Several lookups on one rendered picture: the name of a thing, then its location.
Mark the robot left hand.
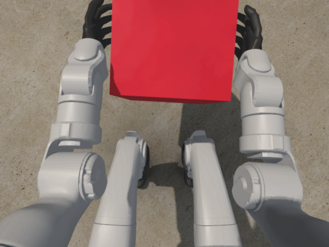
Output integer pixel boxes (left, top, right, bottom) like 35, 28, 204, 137
82, 0, 112, 49

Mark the robot left shin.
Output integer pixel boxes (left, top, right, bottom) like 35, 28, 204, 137
116, 131, 144, 179

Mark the left robot foot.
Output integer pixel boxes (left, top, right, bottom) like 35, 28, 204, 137
137, 146, 149, 188

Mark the carton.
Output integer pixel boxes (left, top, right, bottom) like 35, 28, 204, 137
109, 0, 239, 104

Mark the left robot forearm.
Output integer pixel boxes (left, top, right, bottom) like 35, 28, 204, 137
38, 38, 108, 190

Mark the robot right hand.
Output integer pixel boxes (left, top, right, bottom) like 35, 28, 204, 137
234, 5, 263, 61

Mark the robot right upper arm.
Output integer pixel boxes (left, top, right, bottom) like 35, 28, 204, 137
232, 162, 329, 247

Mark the robot left upper arm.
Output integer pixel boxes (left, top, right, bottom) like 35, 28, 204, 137
0, 152, 107, 247

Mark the right robot forearm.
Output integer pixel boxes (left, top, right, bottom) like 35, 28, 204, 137
233, 49, 303, 198

